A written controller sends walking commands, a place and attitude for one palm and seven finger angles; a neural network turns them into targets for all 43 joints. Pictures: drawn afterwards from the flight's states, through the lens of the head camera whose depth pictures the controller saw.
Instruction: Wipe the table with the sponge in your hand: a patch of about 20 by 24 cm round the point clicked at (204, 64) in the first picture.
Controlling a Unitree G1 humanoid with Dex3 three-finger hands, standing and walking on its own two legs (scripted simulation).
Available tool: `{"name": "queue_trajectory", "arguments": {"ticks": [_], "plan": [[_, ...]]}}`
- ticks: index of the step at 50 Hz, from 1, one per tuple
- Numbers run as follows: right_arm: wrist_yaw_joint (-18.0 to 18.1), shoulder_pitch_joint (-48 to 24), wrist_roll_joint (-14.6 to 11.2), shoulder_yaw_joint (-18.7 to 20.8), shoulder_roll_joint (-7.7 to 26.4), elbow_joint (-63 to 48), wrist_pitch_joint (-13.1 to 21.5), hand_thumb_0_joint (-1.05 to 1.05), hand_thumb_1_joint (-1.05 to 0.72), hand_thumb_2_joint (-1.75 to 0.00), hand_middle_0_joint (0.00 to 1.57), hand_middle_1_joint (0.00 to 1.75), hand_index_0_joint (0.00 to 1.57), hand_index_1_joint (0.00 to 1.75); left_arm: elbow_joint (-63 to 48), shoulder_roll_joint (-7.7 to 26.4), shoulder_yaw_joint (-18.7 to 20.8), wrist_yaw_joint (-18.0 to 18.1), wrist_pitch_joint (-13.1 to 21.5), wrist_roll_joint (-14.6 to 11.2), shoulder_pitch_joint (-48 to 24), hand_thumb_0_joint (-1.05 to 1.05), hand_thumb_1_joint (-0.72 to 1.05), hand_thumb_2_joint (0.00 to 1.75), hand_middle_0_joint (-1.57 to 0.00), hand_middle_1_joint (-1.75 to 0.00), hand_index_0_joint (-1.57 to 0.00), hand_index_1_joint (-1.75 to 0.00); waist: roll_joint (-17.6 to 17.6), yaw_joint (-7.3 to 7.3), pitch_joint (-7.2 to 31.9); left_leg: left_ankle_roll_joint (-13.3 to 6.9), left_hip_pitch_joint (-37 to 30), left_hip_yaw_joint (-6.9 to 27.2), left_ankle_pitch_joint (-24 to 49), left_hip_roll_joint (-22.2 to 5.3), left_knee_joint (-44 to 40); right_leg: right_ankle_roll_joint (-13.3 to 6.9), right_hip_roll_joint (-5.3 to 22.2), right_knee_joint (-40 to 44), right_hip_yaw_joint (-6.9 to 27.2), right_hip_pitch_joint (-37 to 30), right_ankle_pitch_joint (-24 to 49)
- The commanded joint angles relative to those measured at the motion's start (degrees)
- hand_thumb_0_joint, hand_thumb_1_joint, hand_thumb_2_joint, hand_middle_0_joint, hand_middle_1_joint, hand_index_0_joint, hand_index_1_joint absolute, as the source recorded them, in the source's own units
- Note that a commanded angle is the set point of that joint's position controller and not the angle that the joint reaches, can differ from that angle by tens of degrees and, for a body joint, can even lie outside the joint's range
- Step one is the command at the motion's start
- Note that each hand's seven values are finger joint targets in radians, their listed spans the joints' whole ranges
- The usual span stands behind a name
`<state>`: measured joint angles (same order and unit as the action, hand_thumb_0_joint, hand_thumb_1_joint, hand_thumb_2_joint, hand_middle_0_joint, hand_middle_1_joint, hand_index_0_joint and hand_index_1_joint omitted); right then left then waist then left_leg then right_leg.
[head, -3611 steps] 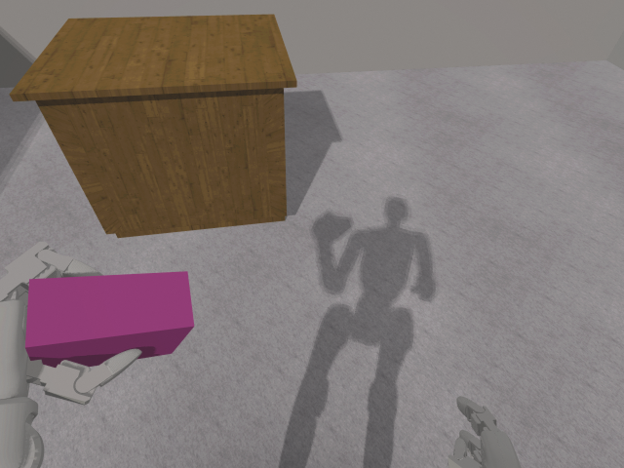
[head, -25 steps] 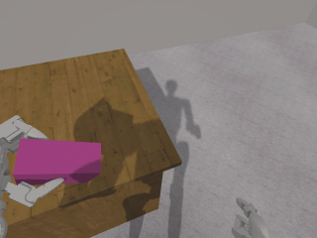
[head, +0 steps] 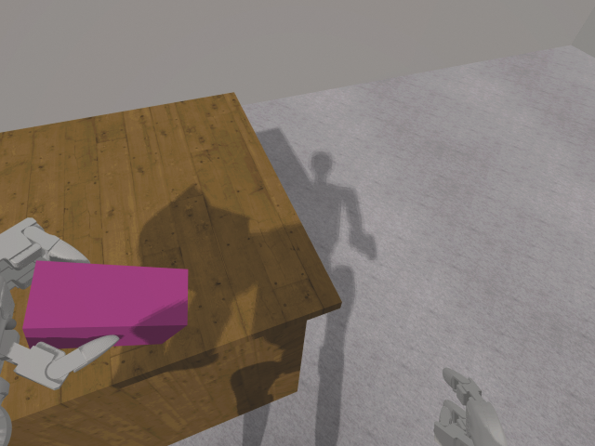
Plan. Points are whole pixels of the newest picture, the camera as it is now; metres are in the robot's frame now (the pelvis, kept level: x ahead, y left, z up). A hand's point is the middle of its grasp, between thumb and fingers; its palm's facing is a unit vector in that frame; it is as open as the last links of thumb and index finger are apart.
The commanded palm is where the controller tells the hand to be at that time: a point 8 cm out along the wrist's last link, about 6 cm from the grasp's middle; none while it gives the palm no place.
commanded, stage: shuffle to correct the standing spot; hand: left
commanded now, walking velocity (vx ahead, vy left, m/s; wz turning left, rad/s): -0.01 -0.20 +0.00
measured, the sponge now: (132, 309) +0.23 +0.19 +0.12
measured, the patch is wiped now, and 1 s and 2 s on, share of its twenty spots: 0.00 0.00 0.00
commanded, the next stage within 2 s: come to a stop and stand still in 1.00 s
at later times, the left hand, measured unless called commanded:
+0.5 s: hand (71, 299) +0.22 +0.23 +0.16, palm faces +0.30 -0.86 -0.41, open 10.0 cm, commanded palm +0.16 +0.28 +0.18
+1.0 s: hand (75, 301) +0.22 +0.23 +0.16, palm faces +0.31 -0.86 -0.41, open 10.0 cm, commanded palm +0.16 +0.27 +0.18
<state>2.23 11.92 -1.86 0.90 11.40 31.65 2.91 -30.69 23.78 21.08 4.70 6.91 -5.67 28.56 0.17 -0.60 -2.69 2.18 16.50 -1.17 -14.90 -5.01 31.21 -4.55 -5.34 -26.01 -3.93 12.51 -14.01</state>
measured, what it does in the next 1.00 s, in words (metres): stands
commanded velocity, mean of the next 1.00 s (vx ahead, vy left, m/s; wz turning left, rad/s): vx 0.00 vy -0.20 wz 0.00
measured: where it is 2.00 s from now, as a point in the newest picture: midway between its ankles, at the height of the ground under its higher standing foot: outside the picture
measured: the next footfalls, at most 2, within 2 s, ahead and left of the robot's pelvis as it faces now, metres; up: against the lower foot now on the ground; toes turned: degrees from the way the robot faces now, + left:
none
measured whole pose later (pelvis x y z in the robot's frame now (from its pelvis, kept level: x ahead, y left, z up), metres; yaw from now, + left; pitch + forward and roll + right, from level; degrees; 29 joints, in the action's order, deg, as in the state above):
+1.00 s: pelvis +0.00 -0.01 +0.00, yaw +0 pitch +0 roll -1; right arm 2.2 11.8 -2.1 0.6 11.5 31.9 2.6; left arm -30.2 23.0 20.0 5.2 6.0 -5.8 28.4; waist 1.1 -0.6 -2.1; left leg 2.8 16.3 -0.6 -14.5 -5.1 30.4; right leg -5.4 -5.5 -26.0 -4.5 12.5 -14.3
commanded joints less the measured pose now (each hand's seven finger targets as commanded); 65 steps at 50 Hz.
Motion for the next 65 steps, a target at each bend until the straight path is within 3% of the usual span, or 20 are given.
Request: {"name": "queue_trajectory", "arguments": {"ticks": [1, 4, 10, 18, 23, 30, 35, 45, 49, 53, 56, 57, 58, 59, 60, 61, 62, 63, 64, 65], "plan": [[0.42, -4.10, 0.26, 3.02, 7.18, -8.84, 2.81, 0.00, -0.90, -0.90, 0.20, 0.30, 0.20, 0.30, -11.75, 9.63, 7.53, 1.41, 4.18, -0.35, -3.83, 0.00, 0.10, 1.30, -1.20, -1.60, -1.20, -1.60, 3.98, -0.03, 7.94, -4.63, -3.70, 5.19, 3.97, -4.98, -4.24, 3.02, 9.72, 5.77, 8.62, -0.65, 8.57], [0.42, -4.54, -0.10, 2.78, 6.89, -8.77, 2.93, 0.00, -0.90, -0.90, 0.20, 0.30, 0.20, 0.30, -12.48, 9.12, 6.60, 1.65, 4.09, -0.23, -5.02, 0.00, 0.10, 1.30, -1.20, -1.60, -1.20, -1.60, 4.09, -0.26, 7.32, -4.48, -3.64, 5.61, 1.78, -4.45, -5.11, 2.20, 10.15, 6.10, 8.95, 0.16, 6.57], [0.41, -4.37, 0.34, 2.46, 6.88, -8.63, 3.15, 0.00, -0.90, -0.90, 0.20, 0.30, 0.20, 0.30, -12.57, 8.81, 6.52, 1.82, 4.37, 0.06, -5.11, 0.00, 0.10, 1.30, -1.20, -1.60, -1.20, -1.60, 5.39, -0.02, 7.98, -5.00, -3.53, 6.58, 3.00, -5.87, -7.02, 2.83, 8.65, 5.39, 7.60, -0.92, 6.45], [0.07, -3.65, 0.03, 2.82, 6.97, -8.89, 2.99, 0.00, -0.90, -0.90, 0.20, 0.30, 0.20, 0.30, -11.41, 9.08, 7.04, 1.72, 3.81, -0.12, -4.14, 0.00, 0.10, 1.30, -1.20, -1.60, -1.20, -1.60, 3.13, -0.12, 8.47, -4.43, -3.57, 5.30, 2.33, -4.51, -4.67, 1.99, 9.68, 6.31, 8.88, -0.98, 7.03], [0.17, -3.62, 0.08, 2.88, 6.96, -8.61, 2.65, 0.00, -0.90, -0.90, 0.20, 0.30, 0.20, 0.30, -11.39, 9.49, 7.51, 1.82, 3.51, -0.38, -3.64, 0.00, 0.10, 1.30, -1.20, -1.60, -1.20, -1.60, 1.72, -0.26, 9.74, -4.21, -5.21, 4.19, 7.62, -3.90, -1.95, 1.53, 10.76, 6.02, 9.43, -1.56, 12.46], [0.31, -4.32, 0.15, 2.60, 6.84, -8.55, 2.21, 0.00, -0.90, -0.90, 0.20, 0.30, 0.20, 0.30, -12.58, 9.52, 7.27, 1.97, 3.69, -0.46, -2.97, 0.00, 0.10, 1.30, -1.20, -1.60, -1.20, -1.60, 4.00, -0.30, 9.71, -4.51, -6.14, 5.04, 13.38, -5.03, -2.35, 1.68, 10.25, 4.26, 7.97, -1.78, 16.02], [0.24, -4.32, 0.17, 2.55, 6.98, -8.69, 2.26, 0.00, -0.90, -0.90, 0.20, 0.30, 0.20, 0.30, -12.97, 9.14, 6.80, 1.81, 3.95, -0.42, -3.57, 0.00, 0.10, 1.30, -1.20, -1.60, -1.20, -1.60, 6.02, -0.20, 9.24, -4.60, -5.02, 6.20, 12.20, -5.87, -4.41, 2.18, 9.27, 4.17, 7.32, -2.36, 13.14], [0.34, -4.05, 0.02, 2.67, 6.93, -8.70, 2.36, 0.00, -0.90, -0.90, 0.20, 0.30, 0.20, 0.30, -11.85, 9.04, 6.65, 1.80, 3.49, -0.58, -3.68, 0.00, 0.10, 1.30, -1.20, -1.60, -1.20, -1.60, 2.44, -0.29, 9.81, -4.28, -5.58, 4.65, 7.81, -4.48, -2.76, 1.83, 10.51, 5.65, 8.81, -1.35, 12.37], [0.34, -4.43, -0.17, 2.62, 6.90, -8.67, 2.35, 0.00, -0.90, -0.90, 0.20, 0.30, 0.20, 0.30, -12.30, 9.64, 6.58, 2.07, 3.33, -0.59, -3.93, 0.00, 0.10, 1.30, -1.20, -1.60, -1.20, -1.60, 2.94, -0.49, 9.46, -4.09, -5.47, 5.59, 9.34, -4.32, -3.20, 1.12, 11.24, 5.02, 8.80, -1.18, 12.78], [0.27, -4.31, 0.11, 2.69, 7.02, -8.68, 2.28, 0.00, -0.90, -0.90, 0.20, 0.30, 0.20, 0.30, -11.85, 9.98, 7.53, 2.01, 3.43, -0.55, -3.37, 0.00, 0.10, 1.30, -1.20, -1.60, -1.20, -1.60, 3.03, -0.12, 9.11, -4.45, -4.37, 5.48, 8.75, -4.95, -3.25, 2.68, 10.62, 5.78, 8.81, -1.91, 12.25], [0.27, -4.42, -0.10, 2.58, 7.10, -8.68, 2.29, 0.00, -0.90, -0.90, 0.20, 0.30, 0.20, 0.30, -11.60, 9.55, 7.07, 2.17, 3.51, -0.56, -3.18, 0.00, 0.10, 1.30, -1.20, -1.60, -1.20, -1.60, 3.90, -0.19, 8.80, -4.28, -4.23, 5.20, 6.75, -4.03, -3.36, 2.34, 10.90, 6.22, 9.22, -1.59, 11.19], [1.27, 8.60, 2.56, 5.16, 8.39, -1.70, 7.64, 0.00, -0.90, -0.90, 0.20, 0.30, 0.20, 0.30, -17.35, 50.81, 38.36, 0.18, 8.97, 7.94, -57.09, 0.00, 0.10, 1.30, -1.20, -1.60, -1.20, -1.60, -11.89, 1.73, -0.45, -2.66, 1.51, -7.86, 6.91, -0.06, -0.55, 12.31, 6.83, 11.55, 6.28, 2.16, 23.89], [1.15, 0.25, 2.26, 4.05, 5.85, -4.30, 7.89, 0.00, -0.90, -0.90, 0.20, 0.30, 0.20, 0.30, 10.36, 20.17, 17.57, -2.48, 6.45, 3.11, -30.16, 0.00, 0.10, 1.30, -1.20, -1.60, -1.20, -1.60, -9.08, 2.32, 8.49, -3.69, -0.16, -3.37, 9.53, 4.44, -1.15, 5.18, 11.33, 4.92, 10.77, -2.62, 27.33], [0.59, -1.27, 0.54, 4.89, 8.38, -7.70, 7.53, 0.00, -0.90, -0.90, 0.20, 0.30, 0.20, 0.30, 8.68, 11.90, 10.82, -2.31, 5.26, 1.36, -21.65, 0.00, 0.10, 1.30, -1.20, -1.60, -1.20, -1.60, 3.61, 2.72, 11.25, -2.84, -4.62, -2.44, 11.68, 3.24, -1.28, 3.14, 12.85, 0.98, 14.37, -3.32, 29.64], [0.21, 0.58, 0.79, 4.05, 8.50, -7.86, 7.51, 0.00, -0.90, -0.90, 0.20, 0.30, 0.20, 0.30, 4.48, 11.43, 8.49, -2.97, 6.96, 1.51, -18.87, 0.00, 0.10, 1.30, -1.20, -1.60, -1.20, -1.60, 5.99, 3.10, 12.99, -3.50, -4.97, -3.29, 10.69, 1.52, -0.44, 5.63, 12.52, 0.63, 13.93, -3.17, 27.26], [-0.57, -0.32, 0.62, 3.97, 8.60, -8.25, 7.35, 0.00, -0.90, -0.90, 0.20, 0.30, 0.20, 0.30, 0.55, 9.89, 6.86, -2.91, 7.55, 1.22, -13.96, 0.00, 0.10, 1.30, -1.20, -1.60, -1.20, -1.60, 5.78, 3.28, 12.40, -4.42, -4.22, -2.98, 8.66, 1.14, -1.04, 8.54, 12.12, 0.57, 12.82, -4.17, 25.46], [-1.34, -1.27, 0.26, 3.51, 8.06, -8.71, 7.44, 0.00, -0.90, -0.90, 0.20, 0.30, 0.20, 0.30, -2.84, 7.50, 4.69, -2.66, 7.92, 1.05, -11.08, 0.00, 0.10, 1.30, -1.20, -1.60, -1.20, -1.60, 3.18, 3.52, 11.99, -4.71, -2.80, -2.93, 7.75, 1.34, -1.39, 10.30, 11.57, 0.94, 11.74, -5.33, 23.38], [-1.86, -2.16, 0.08, 3.19, 7.73, -9.01, 7.55, 0.00, -0.90, -0.90, 0.20, 0.30, 0.20, 0.30, -4.59, 6.56, 3.92, -2.19, 7.99, 1.17, -8.14, 0.00, 0.10, 1.30, -1.20, -1.60, -1.20, -1.60, 0.08, 3.72, 11.22, -4.69, -1.97, -2.76, 6.52, 1.75, -1.76, 10.87, 11.12, 2.57, 11.39, -5.68, 19.71], [-2.11, -3.69, -0.30, 2.57, 7.09, -8.61, 7.49, 0.00, -0.90, -0.90, 0.20, 0.30, 0.20, 0.30, -4.85, 5.42, 3.27, -1.28, 7.76, 0.92, -4.79, 0.00, 0.10, 1.30, -1.20, -1.60, -1.20, -1.60, -1.48, 3.65, 11.13, -4.71, -2.81, -1.72, 6.39, 1.46, -2.29, 9.37, 11.13, 3.35, 10.47, -5.05, 16.06], [-1.91, -3.84, 0.12, 2.66, 7.56, -8.95, 7.42, 0.00, -0.90, -0.90, 0.20, 0.30, 0.20, 0.30, -6.59, 7.28, 5.26, -0.59, 7.69, 1.46, -4.36, 0.00, 0.10, 1.30, -1.20, -1.60, -1.20, -1.60, -3.69, 3.59, 10.75, -4.60, -2.85, -1.65, 3.87, 1.88, -2.02, 9.04, 10.84, 5.62, 11.24, -3.55, 10.64]]}}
